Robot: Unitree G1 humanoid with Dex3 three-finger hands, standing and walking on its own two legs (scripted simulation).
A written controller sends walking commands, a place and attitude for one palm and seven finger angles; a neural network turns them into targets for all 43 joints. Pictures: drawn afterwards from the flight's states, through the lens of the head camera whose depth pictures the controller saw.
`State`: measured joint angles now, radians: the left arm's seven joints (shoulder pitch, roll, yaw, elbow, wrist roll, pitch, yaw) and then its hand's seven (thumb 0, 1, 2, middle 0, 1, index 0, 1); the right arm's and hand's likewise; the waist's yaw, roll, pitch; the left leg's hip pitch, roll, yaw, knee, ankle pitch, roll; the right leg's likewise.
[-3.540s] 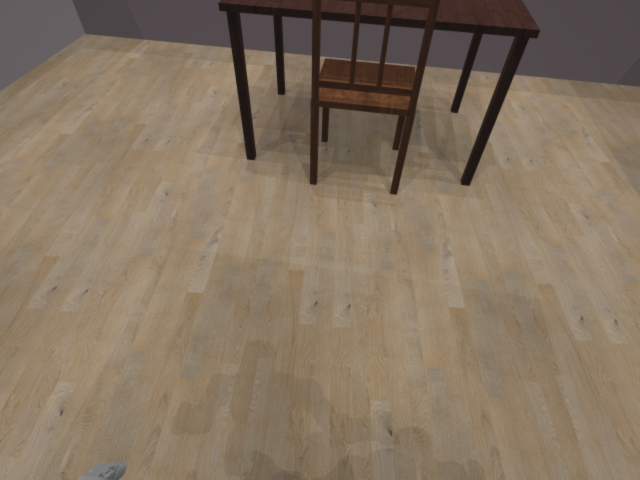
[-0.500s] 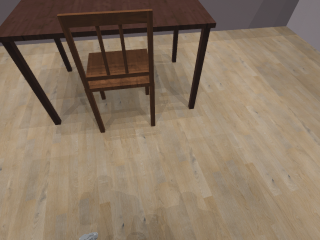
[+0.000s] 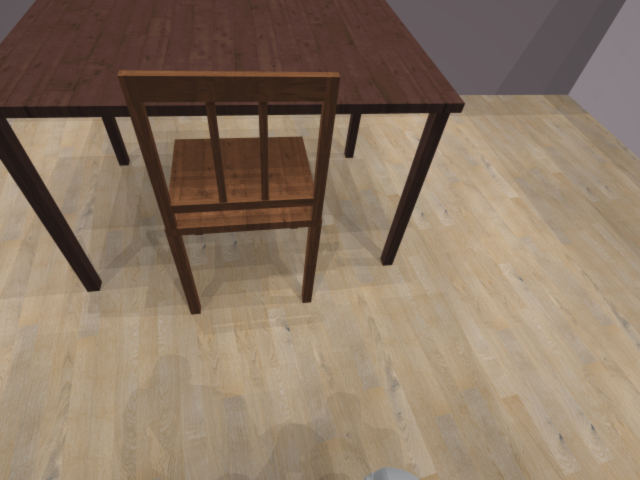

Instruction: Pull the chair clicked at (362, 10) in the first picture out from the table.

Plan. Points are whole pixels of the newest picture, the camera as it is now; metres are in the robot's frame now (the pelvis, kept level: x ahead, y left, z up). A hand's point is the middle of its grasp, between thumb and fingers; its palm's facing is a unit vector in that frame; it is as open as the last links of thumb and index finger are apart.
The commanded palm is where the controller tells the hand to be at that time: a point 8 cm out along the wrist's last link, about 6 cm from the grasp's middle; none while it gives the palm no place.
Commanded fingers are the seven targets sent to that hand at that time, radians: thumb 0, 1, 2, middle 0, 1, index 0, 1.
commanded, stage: turn to face it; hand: left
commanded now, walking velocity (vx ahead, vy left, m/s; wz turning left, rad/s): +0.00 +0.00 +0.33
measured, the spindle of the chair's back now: (217, 156) +0.78 +0.29 -0.10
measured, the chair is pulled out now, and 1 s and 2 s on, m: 0.00 0.00 0.00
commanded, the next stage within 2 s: take the last steps up to it in 0.40 s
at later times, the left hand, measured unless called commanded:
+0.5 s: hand (203, 478) +0.15 +0.16 -0.17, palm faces +0.17 -0.97 -0.20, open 7.2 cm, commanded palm none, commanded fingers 0.00 0.90 0.90 -0.20 -0.30 -0.20 -0.30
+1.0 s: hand out of the picture +0.13 +0.17 -0.18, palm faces +0.22 -0.95 -0.22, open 7.4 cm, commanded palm none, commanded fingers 0.00 0.90 0.90 -0.20 -0.30 -0.20 -0.30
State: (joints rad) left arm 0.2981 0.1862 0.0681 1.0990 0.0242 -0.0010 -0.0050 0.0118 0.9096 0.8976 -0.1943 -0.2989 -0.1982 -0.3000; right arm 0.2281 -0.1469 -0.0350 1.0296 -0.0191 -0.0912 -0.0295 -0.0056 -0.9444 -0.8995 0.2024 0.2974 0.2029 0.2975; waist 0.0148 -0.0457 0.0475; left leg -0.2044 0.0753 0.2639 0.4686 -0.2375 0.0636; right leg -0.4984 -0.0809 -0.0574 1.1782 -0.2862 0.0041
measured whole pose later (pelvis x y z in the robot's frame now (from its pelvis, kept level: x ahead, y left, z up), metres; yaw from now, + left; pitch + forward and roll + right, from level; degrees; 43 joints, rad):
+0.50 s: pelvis +0.08 -0.02 -0.01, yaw +8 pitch -1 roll -1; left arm 0.13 0.14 0.05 1.02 0.02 -0.01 0.05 -0.01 0.93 0.90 -0.20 -0.30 -0.20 -0.30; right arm 0.29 -0.11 -0.04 1.10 -0.01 0.03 -0.01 0.00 -0.91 -0.90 0.20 0.30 0.20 0.30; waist -0.03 0.02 0.05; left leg -0.32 0.07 0.08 0.82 -0.47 -0.02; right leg -0.26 -0.08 -0.22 0.50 -0.20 -0.02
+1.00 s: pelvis +0.15 -0.02 -0.01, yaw +11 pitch -1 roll +0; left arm 0.29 0.16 0.05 1.07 0.03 -0.03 -0.01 0.01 0.91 0.90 -0.19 -0.30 -0.20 -0.30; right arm 0.35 -0.16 -0.03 1.11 -0.02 -0.01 -0.01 0.00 -0.91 -0.90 0.20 0.30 0.20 0.30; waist -0.02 0.03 0.04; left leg -0.17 0.05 0.07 0.61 -0.42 0.01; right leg -0.29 -0.05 -0.12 0.56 -0.23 -0.02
